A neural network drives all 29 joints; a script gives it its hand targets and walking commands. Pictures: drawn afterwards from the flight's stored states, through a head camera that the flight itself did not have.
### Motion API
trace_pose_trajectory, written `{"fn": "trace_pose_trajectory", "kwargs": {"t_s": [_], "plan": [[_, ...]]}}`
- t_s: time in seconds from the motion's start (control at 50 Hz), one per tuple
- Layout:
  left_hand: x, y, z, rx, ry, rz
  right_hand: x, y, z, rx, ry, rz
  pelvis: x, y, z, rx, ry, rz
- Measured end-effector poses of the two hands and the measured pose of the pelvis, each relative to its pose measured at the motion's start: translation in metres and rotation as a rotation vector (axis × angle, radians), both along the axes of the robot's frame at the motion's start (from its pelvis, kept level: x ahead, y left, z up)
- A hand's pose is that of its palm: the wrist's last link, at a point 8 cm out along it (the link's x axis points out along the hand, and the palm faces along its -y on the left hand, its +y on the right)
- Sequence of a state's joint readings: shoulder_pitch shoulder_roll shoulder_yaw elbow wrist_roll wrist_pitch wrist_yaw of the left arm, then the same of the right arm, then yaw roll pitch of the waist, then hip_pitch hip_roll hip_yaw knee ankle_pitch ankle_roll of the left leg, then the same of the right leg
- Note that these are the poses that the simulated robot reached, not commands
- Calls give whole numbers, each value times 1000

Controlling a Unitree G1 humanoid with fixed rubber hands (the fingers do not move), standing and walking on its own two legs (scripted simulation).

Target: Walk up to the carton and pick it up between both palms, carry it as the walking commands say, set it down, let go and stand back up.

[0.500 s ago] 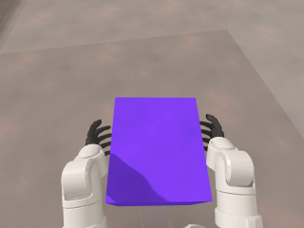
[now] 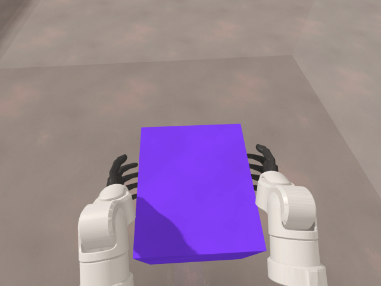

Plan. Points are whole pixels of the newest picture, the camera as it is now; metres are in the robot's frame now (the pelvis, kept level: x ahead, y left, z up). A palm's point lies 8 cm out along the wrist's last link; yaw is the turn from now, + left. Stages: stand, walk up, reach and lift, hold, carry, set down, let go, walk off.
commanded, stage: carry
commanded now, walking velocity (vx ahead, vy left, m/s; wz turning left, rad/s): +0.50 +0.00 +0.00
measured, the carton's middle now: (193, 196) +0.31 +0.02 -0.01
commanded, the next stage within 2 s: none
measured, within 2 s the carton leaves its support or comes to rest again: neither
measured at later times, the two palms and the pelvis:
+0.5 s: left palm (157, 79) +0.62 +0.13 +0.05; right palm (258, 72) +0.65 -0.15 +0.06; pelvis +0.34 -0.03 -0.01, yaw +0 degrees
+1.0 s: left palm (183, 17) +0.96 +0.07 +0.06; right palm (261, 16) +0.97 -0.21 +0.07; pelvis +0.65 -0.07 +0.00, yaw +2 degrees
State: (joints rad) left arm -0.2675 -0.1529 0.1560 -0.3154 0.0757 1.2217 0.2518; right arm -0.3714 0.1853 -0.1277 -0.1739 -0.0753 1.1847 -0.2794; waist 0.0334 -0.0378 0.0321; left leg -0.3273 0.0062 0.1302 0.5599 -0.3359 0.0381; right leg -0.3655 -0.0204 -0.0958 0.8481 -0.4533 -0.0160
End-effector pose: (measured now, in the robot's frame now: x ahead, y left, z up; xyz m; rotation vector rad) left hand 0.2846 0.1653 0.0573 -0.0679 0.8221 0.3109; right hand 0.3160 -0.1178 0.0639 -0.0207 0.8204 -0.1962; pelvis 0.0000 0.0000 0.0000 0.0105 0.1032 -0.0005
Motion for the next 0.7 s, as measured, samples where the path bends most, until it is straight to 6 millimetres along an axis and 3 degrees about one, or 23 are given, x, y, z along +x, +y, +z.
{"fn": "trace_pose_trajectory", "kwargs": {"t_s": [0.14, 0.22, 0.28, 0.4, 0.54, 0.7], "plan": [[109, -21, 22, 31, -56, -52, 90, -23, 9, 29, -59, -48, 95, -5, 0, -25, 7, -15], [175, -45, 17, 44, -77, -111, 143, -46, 6, 25, -91, -101, 158, -17, -14, -56, -14, 11], [213, -54, 7, 34, -27, -131, 179, -57, -2, 23, -42, -115, 197, -26, -13, -48, -1, 31], [275, -50, -4, 29, 38, -80, 257, -50, -5, 5, 22, -74, 269, -34, -2, -24, 2, 44], [368, -34, -6, 5, -8, 2, 364, -32, -2, -15, -30, -18, 363, -30, -12, 28, -34, -12], [479, -60, 6, 52, 33, -65, 452, -59, -4, 18, 2, -92, 461, -33, 2, 0, -13, -40]]}}
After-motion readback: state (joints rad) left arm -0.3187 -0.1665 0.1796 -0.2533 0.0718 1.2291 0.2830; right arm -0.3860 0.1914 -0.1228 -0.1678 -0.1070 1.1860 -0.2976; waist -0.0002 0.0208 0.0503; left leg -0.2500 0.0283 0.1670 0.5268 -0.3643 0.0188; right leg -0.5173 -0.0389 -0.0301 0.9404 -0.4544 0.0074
